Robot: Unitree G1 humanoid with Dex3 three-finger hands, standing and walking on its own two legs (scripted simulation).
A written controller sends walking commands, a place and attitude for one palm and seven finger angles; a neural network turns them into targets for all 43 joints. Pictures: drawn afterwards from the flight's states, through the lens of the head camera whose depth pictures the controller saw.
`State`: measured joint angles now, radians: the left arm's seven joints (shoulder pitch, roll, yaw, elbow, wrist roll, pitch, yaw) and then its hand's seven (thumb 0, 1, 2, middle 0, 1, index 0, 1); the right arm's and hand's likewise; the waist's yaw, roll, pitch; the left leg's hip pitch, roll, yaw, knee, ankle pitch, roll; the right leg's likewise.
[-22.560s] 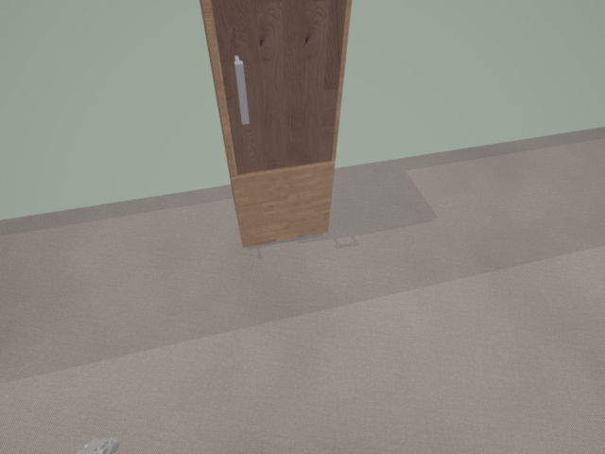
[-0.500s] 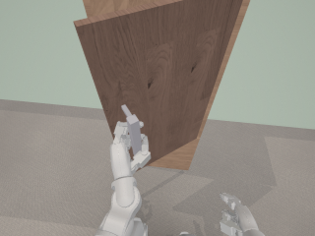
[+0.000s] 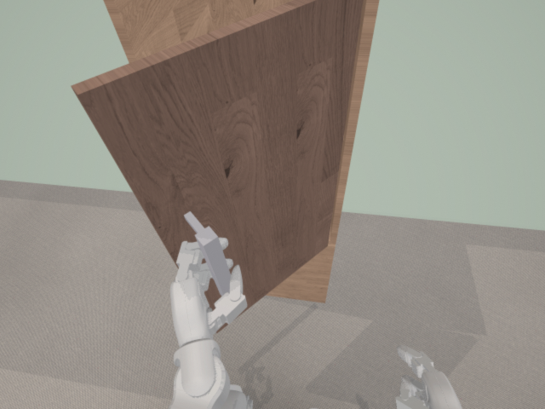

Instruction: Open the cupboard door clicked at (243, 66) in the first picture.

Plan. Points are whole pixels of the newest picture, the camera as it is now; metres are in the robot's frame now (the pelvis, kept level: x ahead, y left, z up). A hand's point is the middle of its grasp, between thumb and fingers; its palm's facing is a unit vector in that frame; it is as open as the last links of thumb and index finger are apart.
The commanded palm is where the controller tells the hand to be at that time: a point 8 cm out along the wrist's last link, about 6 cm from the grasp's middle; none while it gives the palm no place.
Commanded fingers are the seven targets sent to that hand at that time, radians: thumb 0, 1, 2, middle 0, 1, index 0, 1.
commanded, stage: open thumb and fingers to let go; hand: left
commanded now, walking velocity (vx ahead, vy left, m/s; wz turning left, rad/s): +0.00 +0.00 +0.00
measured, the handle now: (211, 260) +0.32 +0.10 +0.05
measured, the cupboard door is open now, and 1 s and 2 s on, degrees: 48 53 49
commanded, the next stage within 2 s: slide the hand sideways off the handle in 0.64 s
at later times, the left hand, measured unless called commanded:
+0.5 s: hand (242, 295) +0.27 +0.05 +0.05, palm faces +0.30 -0.95 -0.03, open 14.4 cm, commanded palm +0.23 +0.12 +0.05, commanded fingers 0.00 -0.50 0.30 -0.19 -0.55 -0.19 -0.55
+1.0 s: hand (239, 322) +0.23 +0.05 +0.05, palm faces -0.14 -0.99 -0.10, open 16.4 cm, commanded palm +0.21 +0.13 +0.05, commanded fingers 0.00 -0.50 0.30 -0.15 -0.30 -0.15 -0.30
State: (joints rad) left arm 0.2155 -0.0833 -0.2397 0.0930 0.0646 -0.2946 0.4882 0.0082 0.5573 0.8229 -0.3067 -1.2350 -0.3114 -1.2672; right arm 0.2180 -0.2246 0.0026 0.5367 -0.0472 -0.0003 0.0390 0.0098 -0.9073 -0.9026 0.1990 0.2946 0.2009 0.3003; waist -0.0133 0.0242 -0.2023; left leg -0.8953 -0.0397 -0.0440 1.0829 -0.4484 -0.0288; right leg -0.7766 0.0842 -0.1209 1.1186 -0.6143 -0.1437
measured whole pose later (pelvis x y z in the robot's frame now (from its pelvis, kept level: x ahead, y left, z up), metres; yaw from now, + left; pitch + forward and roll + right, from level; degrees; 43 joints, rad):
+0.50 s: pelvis -0.01 -0.03 -0.01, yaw -1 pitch +16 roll +5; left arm 0.24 -0.06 -0.15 0.08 -0.01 -0.36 0.42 0.00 -0.45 0.32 -0.25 -0.97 -0.24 -0.97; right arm 0.21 -0.22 0.00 0.53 -0.03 0.01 0.03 0.01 -0.91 -0.90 0.20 0.29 0.20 0.30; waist -0.01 0.02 -0.19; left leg -0.92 -0.04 -0.07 1.10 -0.43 -0.01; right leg -0.82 0.11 -0.11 1.15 -0.62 -0.12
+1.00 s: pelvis -0.01 -0.07 -0.01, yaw +1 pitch +15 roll +8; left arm 0.31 0.18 0.03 0.06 -0.28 -0.43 -0.24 -0.01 -0.50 0.30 -0.19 -0.35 -0.11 -0.36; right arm 0.21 -0.28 0.00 0.50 0.02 0.01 -0.01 0.01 -0.91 -0.90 0.20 0.29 0.20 0.30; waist -0.03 0.03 -0.14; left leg -0.91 -0.02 -0.05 1.19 -0.45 -0.01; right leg -0.83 0.09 -0.14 1.21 -0.64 -0.05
